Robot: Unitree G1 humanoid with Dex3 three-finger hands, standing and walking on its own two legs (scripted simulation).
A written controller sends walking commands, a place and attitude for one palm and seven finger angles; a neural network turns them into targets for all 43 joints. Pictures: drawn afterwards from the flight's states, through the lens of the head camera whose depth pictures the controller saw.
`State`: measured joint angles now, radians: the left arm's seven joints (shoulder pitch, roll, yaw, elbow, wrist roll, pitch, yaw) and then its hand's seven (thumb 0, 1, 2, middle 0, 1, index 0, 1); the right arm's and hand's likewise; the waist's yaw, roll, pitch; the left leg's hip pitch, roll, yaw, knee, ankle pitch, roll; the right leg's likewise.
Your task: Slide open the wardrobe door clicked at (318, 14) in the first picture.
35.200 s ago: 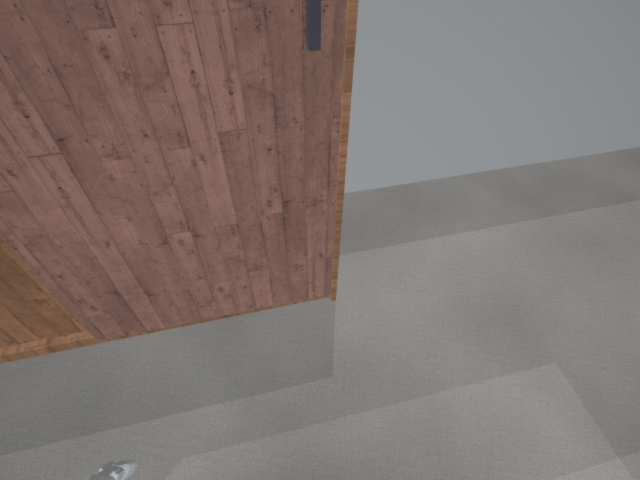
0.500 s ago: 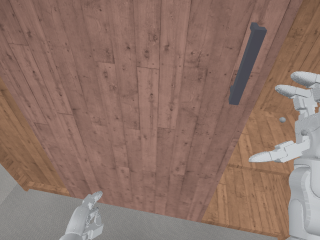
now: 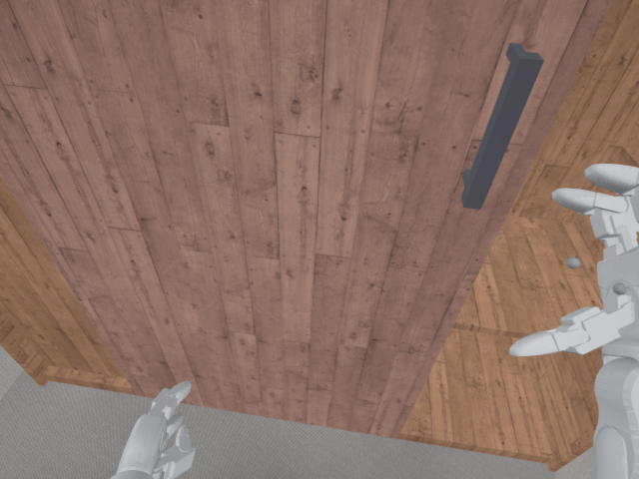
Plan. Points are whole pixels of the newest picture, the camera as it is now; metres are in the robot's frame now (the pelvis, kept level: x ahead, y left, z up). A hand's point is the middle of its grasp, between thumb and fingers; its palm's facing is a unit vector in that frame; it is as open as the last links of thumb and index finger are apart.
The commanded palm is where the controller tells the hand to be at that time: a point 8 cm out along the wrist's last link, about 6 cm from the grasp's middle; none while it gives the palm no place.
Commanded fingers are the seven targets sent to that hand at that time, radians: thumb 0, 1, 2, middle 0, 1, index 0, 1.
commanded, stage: draw the hand back to the body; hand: right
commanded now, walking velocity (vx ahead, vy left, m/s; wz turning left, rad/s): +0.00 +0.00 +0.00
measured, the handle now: (492, 130) +0.41 -0.19 +0.28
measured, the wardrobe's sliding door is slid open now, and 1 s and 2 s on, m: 0.45 0.45 0.45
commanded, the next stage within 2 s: step back with the hand held close in 1.62 s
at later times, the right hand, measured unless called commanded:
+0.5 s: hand (600, 312) +0.20 -0.23 +0.22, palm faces +0.22 +0.97 -0.03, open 14.7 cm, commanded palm +0.16 -0.27 +0.22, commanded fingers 0.00 0.41 -0.27 0.25 1.07 0.25 1.07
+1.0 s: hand (617, 334) +0.20 -0.25 +0.20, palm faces +0.44 +0.84 -0.33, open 11.3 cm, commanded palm +0.14 -0.29 +0.20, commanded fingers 0.00 -0.50 -0.71 0.21 0.53 0.21 0.53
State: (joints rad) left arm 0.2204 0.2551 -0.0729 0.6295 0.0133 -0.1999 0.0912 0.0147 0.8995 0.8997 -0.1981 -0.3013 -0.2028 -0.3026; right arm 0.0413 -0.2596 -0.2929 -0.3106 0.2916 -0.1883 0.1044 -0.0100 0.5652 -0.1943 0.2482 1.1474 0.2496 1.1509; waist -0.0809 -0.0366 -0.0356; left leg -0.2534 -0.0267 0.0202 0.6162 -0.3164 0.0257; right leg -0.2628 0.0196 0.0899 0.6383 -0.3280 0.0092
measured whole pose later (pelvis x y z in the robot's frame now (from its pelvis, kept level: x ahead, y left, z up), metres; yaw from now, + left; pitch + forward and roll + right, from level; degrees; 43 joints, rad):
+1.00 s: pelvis -0.01 -0.01 +0.01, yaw +1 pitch -6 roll +0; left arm 0.26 0.24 -0.03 0.72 0.02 -0.20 0.09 0.02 0.90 0.90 -0.20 -0.30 -0.20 -0.30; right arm 0.39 -0.33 -0.31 -0.40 0.07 -0.13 -0.11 0.00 -0.14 -0.54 0.23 0.73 0.23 0.74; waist -0.06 -0.06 0.01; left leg -0.13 -0.02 0.00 0.45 -0.22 0.01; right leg -0.13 0.02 0.07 0.47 -0.24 0.00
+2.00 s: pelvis -0.01 -0.03 +0.02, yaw +1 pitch +0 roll +0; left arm 0.16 0.25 0.00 0.58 0.02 -0.06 0.07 0.01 0.90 0.90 -0.20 -0.30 -0.20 -0.30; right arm 0.49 -0.37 -0.39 -0.43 0.05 -0.15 -0.09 0.02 -0.89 -0.90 0.20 0.30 0.20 0.30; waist -0.02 -0.05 0.01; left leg -0.24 0.01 -0.02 0.43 -0.19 -0.02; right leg -0.24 0.05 0.05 0.45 -0.20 -0.03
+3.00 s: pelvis -0.21 -0.04 +0.01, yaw +1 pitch +0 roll -1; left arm 0.20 0.19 -0.01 0.59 0.02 -0.09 0.05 0.01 0.90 0.90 -0.20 -0.30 -0.20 -0.30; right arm 0.54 -0.41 -0.44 -0.52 0.05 -0.18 -0.11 0.02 -0.88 -0.89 0.21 0.30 0.21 0.30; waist -0.06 0.10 -0.05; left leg -0.27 -0.01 -0.02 0.53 -0.31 0.06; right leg -0.60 0.04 -0.01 1.04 -0.31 0.02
